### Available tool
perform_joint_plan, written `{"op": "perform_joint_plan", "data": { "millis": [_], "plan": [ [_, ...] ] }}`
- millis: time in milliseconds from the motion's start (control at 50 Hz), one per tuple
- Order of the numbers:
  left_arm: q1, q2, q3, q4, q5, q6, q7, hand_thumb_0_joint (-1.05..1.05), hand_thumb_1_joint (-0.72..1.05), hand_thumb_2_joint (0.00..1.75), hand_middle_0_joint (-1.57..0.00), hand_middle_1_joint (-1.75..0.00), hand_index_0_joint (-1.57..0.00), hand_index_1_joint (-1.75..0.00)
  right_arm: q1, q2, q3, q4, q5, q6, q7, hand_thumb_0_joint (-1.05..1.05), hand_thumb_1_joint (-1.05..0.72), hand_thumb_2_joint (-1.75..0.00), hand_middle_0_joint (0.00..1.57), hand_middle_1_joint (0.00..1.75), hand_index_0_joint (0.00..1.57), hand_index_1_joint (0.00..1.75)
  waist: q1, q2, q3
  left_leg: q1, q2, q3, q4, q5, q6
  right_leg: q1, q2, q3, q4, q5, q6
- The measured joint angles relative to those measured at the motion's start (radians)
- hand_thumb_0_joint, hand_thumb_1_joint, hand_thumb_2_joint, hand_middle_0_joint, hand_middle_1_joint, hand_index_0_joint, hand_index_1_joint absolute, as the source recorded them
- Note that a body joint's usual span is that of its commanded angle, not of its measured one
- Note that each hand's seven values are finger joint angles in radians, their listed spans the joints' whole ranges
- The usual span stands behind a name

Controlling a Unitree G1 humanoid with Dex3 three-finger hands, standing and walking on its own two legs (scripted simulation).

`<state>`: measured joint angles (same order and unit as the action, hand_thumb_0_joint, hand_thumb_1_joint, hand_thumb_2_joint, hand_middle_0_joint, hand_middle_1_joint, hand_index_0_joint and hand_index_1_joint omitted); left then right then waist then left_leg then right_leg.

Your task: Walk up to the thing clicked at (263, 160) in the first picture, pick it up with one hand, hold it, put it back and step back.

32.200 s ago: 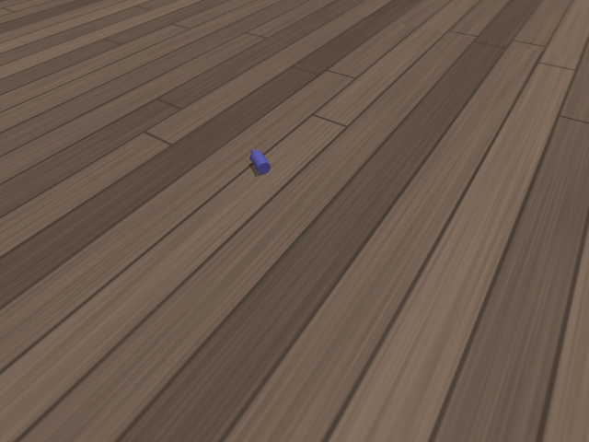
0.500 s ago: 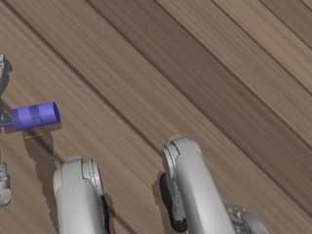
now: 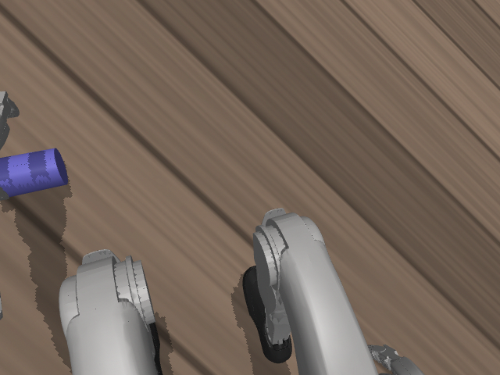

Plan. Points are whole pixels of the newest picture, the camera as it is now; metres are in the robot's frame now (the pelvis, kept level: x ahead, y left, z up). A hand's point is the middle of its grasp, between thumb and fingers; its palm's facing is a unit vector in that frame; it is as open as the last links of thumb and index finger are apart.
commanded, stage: home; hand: left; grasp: from above
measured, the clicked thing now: (8, 176) +0.49 +0.34 -0.29
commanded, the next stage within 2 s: none
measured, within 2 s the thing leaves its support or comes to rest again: neither
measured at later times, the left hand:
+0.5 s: hand out of the picture +0.40 +0.31 +0.00, palm faces -0.35 -0.45 -0.82, open 9.0 cm
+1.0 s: hand out of the picture +0.27 +0.23 +0.20, palm faces +0.06 -0.93 -0.37, open 7.4 cm
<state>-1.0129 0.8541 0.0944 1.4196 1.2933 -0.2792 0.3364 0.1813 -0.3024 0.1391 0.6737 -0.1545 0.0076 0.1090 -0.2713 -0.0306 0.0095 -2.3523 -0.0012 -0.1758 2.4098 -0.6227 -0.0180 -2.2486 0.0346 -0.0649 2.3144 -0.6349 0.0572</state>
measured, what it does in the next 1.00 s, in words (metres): rises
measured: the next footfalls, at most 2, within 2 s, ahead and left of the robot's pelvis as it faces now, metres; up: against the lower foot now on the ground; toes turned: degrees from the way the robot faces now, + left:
none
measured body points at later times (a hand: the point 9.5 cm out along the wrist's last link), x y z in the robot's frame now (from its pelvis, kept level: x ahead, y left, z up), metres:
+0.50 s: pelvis +0.01 +0.00 +0.11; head +0.22 +0.05 +0.50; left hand +0.42 +0.33 +0.04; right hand +0.13 -0.26 -0.01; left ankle +0.09 +0.13 -0.29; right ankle +0.11 -0.13 -0.29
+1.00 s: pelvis +0.05 +0.00 +0.29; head +0.15 +0.04 +0.73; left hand +0.26 +0.28 +0.23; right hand +0.27 -0.21 +0.21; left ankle +0.08 +0.13 -0.29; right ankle +0.11 -0.13 -0.29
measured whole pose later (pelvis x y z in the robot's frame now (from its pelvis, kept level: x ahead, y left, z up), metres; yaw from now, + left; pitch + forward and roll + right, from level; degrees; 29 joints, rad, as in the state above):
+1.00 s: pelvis +0.05 +0.00 +0.29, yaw +8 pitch +22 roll -4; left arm 0.11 0.32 0.04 0.17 0.09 0.32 0.06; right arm 0.13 -0.21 0.03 0.54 0.04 -0.09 -0.08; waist -0.06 0.03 -0.17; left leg -1.28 0.04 -0.09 1.46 -0.57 -0.02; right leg -1.22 0.00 -0.04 1.40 -0.58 0.03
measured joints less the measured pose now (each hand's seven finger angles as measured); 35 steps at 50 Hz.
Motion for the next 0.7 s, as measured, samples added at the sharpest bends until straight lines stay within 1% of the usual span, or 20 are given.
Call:
{"op": "perform_joint_plan", "data": {
  "millis": [40,80,120,160,220,280,320,380,420,460,500,560,620,700],
  "plan": [
    [0.0,-0.001,0.016,-0.022,0.002,0.023,0.016,0.0,-0.46,0.96,-0.13,-0.96,-0.13,-0.97,0.002,0.014,-0.006,0.004,0.0,-0.007,0.003,0.01,-0.91,-0.89,0.2,0.3,0.2,0.3,-0.001,0.005,-0.005,-0.013,-0.001,0.003,0.007,-0.001,0.001,-0.012,0.0,0.003,0.008,-0.003,-0.001],
    [-0.002,-0.006,0.024,-0.044,-0.007,0.052,0.018,0.0,-0.45,0.95,-0.14,-0.95,-0.15,-0.95,0.003,0.028,-0.013,0.008,0.005,-0.012,0.005,0.01,-0.91,-0.89,0.2,0.3,0.2,0.3,0.001,0.013,-0.017,-0.019,0.0,0.007,0.006,-0.005,0.003,-0.02,0.0,0.007,0.009,-0.007,0.001],
    [-0.014,-0.012,0.014,-0.051,-0.027,0.085,0.008,0.0,-0.43,0.94,-0.15,-0.93,-0.16,-0.93,0.003,0.04,-0.019,0.012,0.013,-0.015,0.007,0.01,-0.9,-0.89,0.2,0.3,0.2,0.3,0.005,0.024,-0.031,-0.017,0.001,0.013,-0.004,-0.01,0.004,-0.019,-0.002,0.012,0.002,-0.013,0.002],
    [-0.02,-0.019,0.004,-0.059,-0.05,0.113,-0.019,0.0,-0.39,0.93,-0.17,-0.89,-0.18,-0.89,0.001,0.049,-0.023,0.015,0.022,-0.014,0.009,0.01,-0.9,-0.89,0.2,0.3,0.2,0.3,0.011,0.036,-0.046,-0.008,0.004,0.018,-0.018,-0.018,0.006,-0.013,-0.004,0.015,-0.01,-0.02,0.004],
    [0.004,-0.039,-0.002,-0.114,-0.102,0.149,-0.081,0.0,-0.29,0.91,-0.2,-0.8,-0.2,-0.81,0.003,0.057,-0.039,0.007,0.04,-0.005,0.011,0.01,-0.9,-0.89,0.2,0.3,0.2,0.3,0.026,0.055,-0.065,0.021,0.007,0.025,-0.049,-0.03,0.009,0.014,-0.006,0.018,-0.04,-0.03,0.009],
    [0.066,-0.08,-0.006,-0.211,-0.18,0.176,-0.157,0.0,-0.15,0.89,-0.21,-0.69,-0.2,-0.7,0.015,0.059,-0.065,-0.007,0.064,0.01,0.013,0.01,-0.9,-0.89,0.2,0.3,0.2,0.3,0.052,0.071,-0.086,0.067,0.01,0.036,-0.094,-0.041,0.01,0.056,-0.011,0.024,-0.079,-0.041,0.008],
    [0.134,-0.113,-0.002,-0.303,-0.239,0.191,-0.208,0.0,-0.03,0.87,-0.21,-0.61,-0.21,-0.62,0.023,0.054,-0.083,-0.02,0.079,0.024,0.013,0.01,-0.9,-0.89,0.2,0.3,0.2,0.3,0.073,0.081,-0.101,0.104,0.013,0.042,-0.13,-0.046,0.011,0.09,-0.013,0.027,-0.113,-0.045,0.007],
    [0.26,-0.164,0.005,-0.466,-0.354,0.216,-0.271,0.0,0.16,0.84,-0.21,-0.5,-0.21,-0.51,0.028,0.04,-0.105,-0.036,0.102,0.045,0.006,0.01,-0.9,-0.89,0.2,0.3,0.2,0.3,0.105,0.09,-0.126,0.167,0.018,0.051,-0.191,-0.049,0.013,0.148,-0.016,0.03,-0.171,-0.046,0.007],
    [0.34,-0.195,0.002,-0.565,-0.436,0.236,-0.304,0.0,0.3,0.84,-0.21,-0.44,-0.21,-0.45,0.025,0.032,-0.118,-0.042,0.116,0.053,-0.003,0.01,-0.9,-0.89,0.2,0.3,0.2,0.3,0.126,0.088,-0.141,0.211,0.021,0.057,-0.236,-0.047,0.013,0.189,-0.017,0.032,-0.213,-0.042,0.004],
    [0.419,-0.225,0.001,-0.66,-0.509,0.255,-0.329,0.0,0.44,0.85,-0.21,-0.4,-0.21,-0.41,0.017,0.025,-0.132,-0.05,0.128,0.057,-0.014,0.01,-0.9,-0.89,0.2,0.3,0.2,0.3,0.144,0.085,-0.155,0.258,0.023,0.061,-0.282,-0.043,0.012,0.232,-0.019,0.032,-0.258,-0.037,0.0],
    [0.494,-0.254,-0.003,-0.745,-0.573,0.275,-0.344,0.0,0.56,0.86,-0.21,-0.36,-0.21,-0.37,0.006,0.02,-0.147,-0.06,0.138,0.058,-0.025,0.01,-0.91,-0.89,0.2,0.3,0.2,0.3,0.161,0.081,-0.167,0.307,0.025,0.064,-0.329,-0.038,0.01,0.279,-0.021,0.031,-0.303,-0.031,-0.004],
    [0.59,-0.293,-0.016,-0.839,-0.66,0.306,-0.345,0.0,0.7,0.87,-0.21,-0.33,-0.21,-0.34,-0.019,0.016,-0.161,-0.072,0.152,0.049,-0.045,0.01,-0.91,-0.89,0.2,0.3,0.2,0.3,0.182,0.071,-0.176,0.39,0.026,0.069,-0.4,-0.029,0.008,0.359,-0.024,0.031,-0.371,-0.022,-0.009],
    [0.676,-0.332,-0.027,-0.914,-0.737,0.346,-0.339,0.0,0.79,0.88,-0.21,-0.32,-0.21,-0.33,-0.047,0.017,-0.167,-0.086,0.163,0.032,-0.065,0.01,-0.91,-0.9,0.2,0.3,0.2,0.3,0.196,0.066,-0.181,0.477,0.027,0.072,-0.475,-0.017,0.005,0.444,-0.028,0.03,-0.442,-0.011,-0.013],
    [0.778,-0.382,-0.045,-0.993,-0.841,0.406,-0.327,0.0,0.85,0.89,-0.21,-0.3,-0.21,-0.31,-0.079,0.027,-0.163,-0.101,0.176,-0.001,-0.092,0.01,-0.91,-0.9,0.2,0.3,0.2,0.3,0.209,0.061,-0.189,0.598,0.027,0.078,-0.576,-0.002,0.002,0.562,-0.032,0.029,-0.538,0.003,-0.019]
  ]
}}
